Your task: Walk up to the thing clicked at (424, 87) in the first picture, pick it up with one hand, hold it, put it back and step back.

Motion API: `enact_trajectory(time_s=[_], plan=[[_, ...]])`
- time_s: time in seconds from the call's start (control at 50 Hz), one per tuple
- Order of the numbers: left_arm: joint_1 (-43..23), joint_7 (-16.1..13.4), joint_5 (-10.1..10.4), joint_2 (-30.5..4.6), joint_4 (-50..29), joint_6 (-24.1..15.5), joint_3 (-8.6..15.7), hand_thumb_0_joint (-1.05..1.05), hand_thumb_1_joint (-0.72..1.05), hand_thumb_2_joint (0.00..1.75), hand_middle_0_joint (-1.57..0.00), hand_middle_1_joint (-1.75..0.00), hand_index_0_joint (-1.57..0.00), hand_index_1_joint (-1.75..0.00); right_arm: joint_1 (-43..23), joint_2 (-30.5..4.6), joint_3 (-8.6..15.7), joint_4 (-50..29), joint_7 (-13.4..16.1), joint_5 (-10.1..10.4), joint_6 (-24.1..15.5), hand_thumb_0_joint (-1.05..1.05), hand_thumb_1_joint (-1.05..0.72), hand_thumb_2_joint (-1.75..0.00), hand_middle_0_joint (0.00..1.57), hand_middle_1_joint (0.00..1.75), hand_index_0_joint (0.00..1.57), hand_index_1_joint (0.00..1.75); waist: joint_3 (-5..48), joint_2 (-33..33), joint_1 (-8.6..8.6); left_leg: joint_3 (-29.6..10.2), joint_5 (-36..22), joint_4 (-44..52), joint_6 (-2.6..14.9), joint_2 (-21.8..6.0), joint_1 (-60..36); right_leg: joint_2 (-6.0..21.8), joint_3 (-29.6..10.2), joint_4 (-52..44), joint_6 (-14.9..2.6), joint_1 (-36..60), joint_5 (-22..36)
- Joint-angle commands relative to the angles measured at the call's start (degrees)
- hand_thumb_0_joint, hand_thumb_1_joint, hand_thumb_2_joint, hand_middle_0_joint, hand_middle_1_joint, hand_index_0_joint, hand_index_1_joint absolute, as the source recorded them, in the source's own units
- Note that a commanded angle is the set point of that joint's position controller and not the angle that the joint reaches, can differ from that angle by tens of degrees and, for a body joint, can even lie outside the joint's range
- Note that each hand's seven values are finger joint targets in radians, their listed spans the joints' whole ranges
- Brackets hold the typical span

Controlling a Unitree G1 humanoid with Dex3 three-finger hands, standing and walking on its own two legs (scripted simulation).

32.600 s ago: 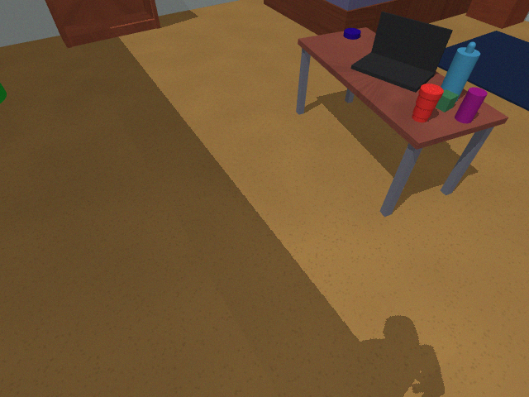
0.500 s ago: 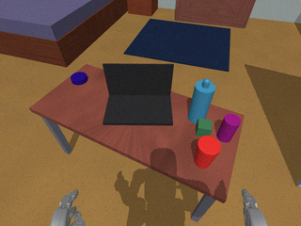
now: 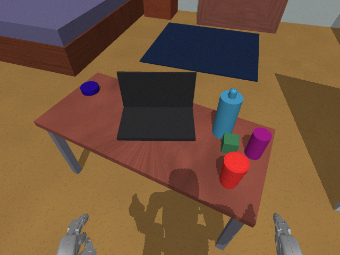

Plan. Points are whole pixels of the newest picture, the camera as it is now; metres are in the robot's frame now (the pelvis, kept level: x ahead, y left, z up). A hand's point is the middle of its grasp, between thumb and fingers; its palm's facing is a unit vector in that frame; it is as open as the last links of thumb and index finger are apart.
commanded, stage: stand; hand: right
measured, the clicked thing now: (232, 172) +0.45 -0.20 -0.17
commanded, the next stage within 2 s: none
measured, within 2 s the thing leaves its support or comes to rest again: neither
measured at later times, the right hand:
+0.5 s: hand out of the picture +0.07 -0.25 -0.11, palm faces -0.03 +0.94 -0.35, open 9.3 cm
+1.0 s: hand out of the picture +0.04 -0.25 -0.10, palm faces -0.02 +0.94 -0.34, open 7.4 cm
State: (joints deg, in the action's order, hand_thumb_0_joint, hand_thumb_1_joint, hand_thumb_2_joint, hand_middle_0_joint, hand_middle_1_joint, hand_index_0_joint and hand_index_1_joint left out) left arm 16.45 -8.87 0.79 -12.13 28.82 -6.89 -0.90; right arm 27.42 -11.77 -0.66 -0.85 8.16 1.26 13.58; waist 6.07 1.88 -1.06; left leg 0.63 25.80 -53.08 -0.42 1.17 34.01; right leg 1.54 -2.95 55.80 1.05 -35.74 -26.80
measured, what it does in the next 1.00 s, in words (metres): rises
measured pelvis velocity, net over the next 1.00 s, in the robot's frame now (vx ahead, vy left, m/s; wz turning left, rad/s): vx -0.01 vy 0.00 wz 0.01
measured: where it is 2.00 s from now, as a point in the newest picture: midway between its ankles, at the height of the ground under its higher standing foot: outside the picture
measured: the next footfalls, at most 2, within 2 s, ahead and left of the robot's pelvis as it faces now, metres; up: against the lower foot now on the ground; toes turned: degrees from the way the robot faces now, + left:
none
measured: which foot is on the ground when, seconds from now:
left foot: down 0.00-1.00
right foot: down 0.00-1.00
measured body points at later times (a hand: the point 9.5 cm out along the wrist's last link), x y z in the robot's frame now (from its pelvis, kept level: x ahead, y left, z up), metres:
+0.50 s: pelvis +0.00 -0.01 +0.04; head +0.00 -0.01 +0.49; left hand +0.08 +0.29 -0.08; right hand +0.07 -0.30 -0.08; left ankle +0.01 +0.13 -0.69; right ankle +0.02 -0.13 -0.69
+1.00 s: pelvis -0.01 +0.00 +0.06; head -0.02 +0.00 +0.51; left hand +0.04 +0.29 -0.08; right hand +0.04 -0.30 -0.08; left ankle +0.01 +0.13 -0.69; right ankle +0.02 -0.13 -0.69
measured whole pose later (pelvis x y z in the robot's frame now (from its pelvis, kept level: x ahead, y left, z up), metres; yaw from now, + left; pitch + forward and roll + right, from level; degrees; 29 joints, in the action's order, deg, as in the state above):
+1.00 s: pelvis -0.01 +0.00 +0.06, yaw +0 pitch -5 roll +0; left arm 8.5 0.3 -1.2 -19.1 65.8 0.0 1.1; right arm 9.5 -18.6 0.0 64.8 0.6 -1.0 -0.6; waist -3.2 0.4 0.1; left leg -1.3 10.3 -22.0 -0.9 -0.7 7.3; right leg 0.2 -0.7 21.7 0.5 -7.3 -10.1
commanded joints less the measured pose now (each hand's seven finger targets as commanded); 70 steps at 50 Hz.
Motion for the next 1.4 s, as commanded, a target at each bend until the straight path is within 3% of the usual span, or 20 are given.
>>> enact_trajectory(time_s=[0.0,0.04,0.08,0.14,0.2,0.24,0.3,0.4,0.48,0.64,0.78,0.86,0.92,1.02,1.12,1.18,1.26,1.38], plan=[[-7.9,2.3,-7.9,-16.5,3.9,-0.1,4.0,0.0,0.9,0.9,-0.2,-0.3,-0.2,-0.3,-11.0,-15.5,5.7,9.2,-2.7,-7.5,-9.0,0.0,0.49,-0.1,0.06,0.06,0.06,0.06,-2.1,-4.1,1.81,-5.6,-8.3,10.7,4.16,-3.2,-8.1,1.7,-2.4,-12.7,-4.71,8.8,13.9],[-7.3,5.0,-7.5,-16.5,4.9,1.6,5.6,0.0,0.9,0.9,-0.2,-0.3,-0.2,-0.3,-10.0,-15.5,6.1,17.6,-4.8,-7.1,-12.9,0.0,0.53,-0.06,0.05,0.05,0.05,0.05,-0.3,-3.9,1.08,-8.7,-8.1,12.5,6.2,-4.9,-8.9,0.8,-1.8,-11.8,-6.13,9.2,11.2],[-7.7,6.0,-5.7,-14.7,6.3,2.5,5.2,0.0,0.9,0.9,-0.2,-0.3,-0.2,-0.3,-11.1,-15.1,5.3,21.2,-6.0,-6.2,-14.8,0.0,0.37,-0.22,0.2,0.21,0.2,0.21,-1.5,-4.9,0.9,-9.2,-10.6,14.2,5.8,-5.7,-9.3,0.2,-0.8,-12.5,-5.48,10.3,8.7],[-6.4,7.7,-3.5,-15.4,8.6,3.2,4.8,0.0,0.9,0.9,-0.2,-0.3,-0.2,-0.3,-12.6,-16.3,5.2,26.9,-6.9,-4.2,-15.7,0.0,0.13,-0.46,0.2,0.3,0.2,0.3,-0.7,-5.2,0.51,-8.9,-9.4,15.5,4.64,-5.8,-10.6,0.2,-1.7,-16.0,-4.96,13.2,8.6],[-7.8,8.3,-3.5,-15.4,11.9,3.8,5.0,0.0,0.9,0.9,-0.2,-0.3,-0.2,-0.3,-14.2,-15.3,4.9,32.4,-7.0,-4.1,-16.1,0.0,-0.11,-0.7,0.2,0.3,0.2,0.3,-1.5,-1.9,0.88,-7.1,-10.5,15.9,3.81,-4.5,-12.4,1.1,-3.8,-18.9,-4.85,14.1,10.1],[-7.3,8.4,-3.5,-16.0,13.5,3.7,5.0,0.0,0.9,0.9,-0.2,-0.3,-0.2,-0.3,-14.8,-15.7,4.8,35.5,-7.0,-3.9,-16.4,0.0,-0.27,-0.86,0.2,0.3,0.2,0.3,-0.7,-0.6,0.84,-6.7,-14.9,15.3,3.71,-4.4,-14.5,2.3,-4.6,-20.5,-4.88,16.5,15.2],[-9.1,8.2,-3.3,-17.5,15.9,4.0,5.3,0.0,0.9,0.9,-0.2,-0.3,-0.2,-0.3,-15.0,-15.9,4.6,40.0,-6.7,-3.8,-16.3,0.0,-0.51,-0.9,0.2,0.3,0.2,0.3,-3.4,1.9,1.83,-5.9,-12.5,17.1,3.36,-3.8,-16.6,4.0,-7.0,-25.9,-5.15,15.9,13.5],[-7.9,8.0,-2.5,-17.5,20.6,4.7,4.9,0.0,0.9,0.9,-0.2,-0.3,-0.2,-0.3,-15.4,-17.3,4.5,47.3,-6.6,-3.4,-16.2,0.0,-0.9,-0.9,0.2,0.3,0.2,0.3,-5.4,-1.2,1.14,-7.5,-15.9,23.1,3.05,-5.5,-19.8,3.0,-4.7,-28.7,-4.11,19.3,14.5],[-7.2,7.8,-2.2,-17.8,24.2,5.0,4.6,0.0,0.9,0.9,-0.2,-0.3,-0.2,-0.3,-15.9,-17.4,3.9,51.9,-6.3,-2.9,-16.2,0.0,-0.9,-0.9,0.2,0.3,0.2,0.3,-3.9,-1.6,1.21,-6.9,-21.6,25.5,2.45,-5.9,-22.7,3.7,-4.4,-30.7,-4.0,24.3,21.8],[-9.3,7.8,-1.7,-17.9,29.1,5.4,4.1,0.0,0.9,0.9,-0.2,-0.3,-0.2,-0.3,-17.7,-18.0,3.2,58.2,-6.3,-2.4,-15.9,0.0,-0.9,-0.9,0.2,0.3,0.2,0.3,-7.1,-2.5,1.24,-7.2,-19.5,32.6,1.68,-6.8,-23.4,3.7,-3.7,-35.6,-2.89,28.3,19.0],[-10.0,8.1,-2.0,-18.2,32.0,5.5,3.9,0.0,0.9,0.9,-0.2,-0.3,-0.2,-0.3,-19.3,-18.1,2.9,61.1,-6.6,-2.3,-15.4,0.0,-0.9,-0.9,0.2,0.3,0.2,0.3,-10.5,-2.5,0.92,-7.7,-11.9,36.1,1.63,-6.9,-23.0,3.5,-3.4,-38.8,-2.3,26.8,12.3],[-10.5,8.2,-1.9,-17.8,32.9,5.4,3.7,0.0,0.9,0.9,-0.2,-0.3,-0.2,-0.3,-20.5,-18.6,3.1,61.9,-6.7,-2.4,-15.3,0.0,-0.9,-0.9,0.2,0.3,0.2,0.3,-8.4,-3.0,1.01,-7.5,-12.4,36.2,1.89,-7.1,-24.4,4.1,-3.7,-39.8,-2.24,27.7,13.7],[-11.4,8.2,-1.9,-18.2,33.3,5.5,3.6,0.0,0.9,0.9,-0.2,-0.3,-0.2,-0.3,-20.2,-18.4,2.9,62.7,-6.8,-2.4,-15.1,0.0,-0.9,-0.9,0.2,0.3,0.2,0.3,-10.9,-2.3,1.08,-7.5,-9.8,37.0,1.69,-6.8,-23.2,3.7,-3.5,-40.3,-1.98,26.0,10.5],[-11.1,8.3,-1.9,-18.6,33.9,5.6,3.6,0.0,0.9,0.9,-0.2,-0.3,-0.2,-0.3,-20.6,-18.8,3.0,63.2,-6.9,-2.4,-14.9,0.0,-0.9,-0.9,0.2,0.3,0.2,0.3,-9.8,-2.0,1.22,-7.5,-9.1,37.2,1.77,-7.0,-23.8,4.0,-3.9,-40.7,-2.08,25.5,9.6],[-11.2,8.1,-1.8,-18.8,34.1,5.3,3.3,0.0,0.9,0.9,-0.2,-0.3,-0.2,-0.3,-20.8,-18.7,2.9,63.6,-7.1,-2.4,-15.0,0.0,-0.9,-0.9,0.2,0.3,0.2,0.3,-7.8,-1.2,1.37,-7.1,-13.2,36.4,1.83,-7.2,-25.3,4.7,-4.0,-40.7,-1.98,26.8,12.9],[-10.8,8.2,-1.7,-18.8,34.4,5.4,3.1,0.0,0.9,0.9,-0.2,-0.3,-0.2,-0.3,-21.0,-19.1,2.9,63.8,-7.2,-2.2,-14.9,0.0,-0.9,-0.9,0.2,0.3,0.2,0.3,-8.8,-1.6,1.25,-7.2,-12.4,36.9,1.68,-7.1,-25.4,4.4,-3.8,-40.6,-2.05,25.8,11.7],[-10.8,8.0,-1.6,-18.5,34.3,5.1,2.9,0.0,0.9,0.9,-0.2,-0.3,-0.2,-0.3,-21.4,-19.3,2.8,64.0,-7.1,-2.3,-15.0,0.0,-0.9,-0.9,0.2,0.3,0.2,0.3,-6.4,-2.1,1.07,-7.0,-17.6,36.5,2.0,-7.7,-25.9,5.0,-3.5,-39.9,-1.96,29.0,18.5],[-10.8,8.0,-1.4,-18.5,34.5,5.1,2.8,0.0,0.9,0.9,-0.2,-0.3,-0.2,-0.3,-21.5,-19.5,2.7,64.4,-7.1,-2.0,-15.1,0.0,-0.9,-0.9,0.2,0.3,0.2,0.3,-6.1,-1.9,0.96,-6.8,-21.6,36.6,1.8,-8.0,-27.0,5.1,-2.8,-39.3,-1.66,30.2,22.2]])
